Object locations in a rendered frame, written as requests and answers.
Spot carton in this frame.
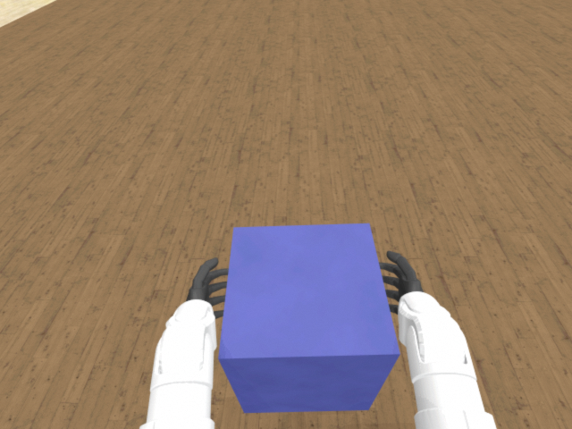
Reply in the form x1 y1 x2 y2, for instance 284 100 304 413
218 223 400 413

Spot left robot hand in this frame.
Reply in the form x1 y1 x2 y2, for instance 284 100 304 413
186 257 229 319

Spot right robot hand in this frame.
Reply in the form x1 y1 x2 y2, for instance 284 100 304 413
379 251 424 314

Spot robot right forearm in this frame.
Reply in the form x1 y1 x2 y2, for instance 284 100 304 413
398 291 497 429

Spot robot left forearm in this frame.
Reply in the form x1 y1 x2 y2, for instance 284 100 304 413
139 299 217 429

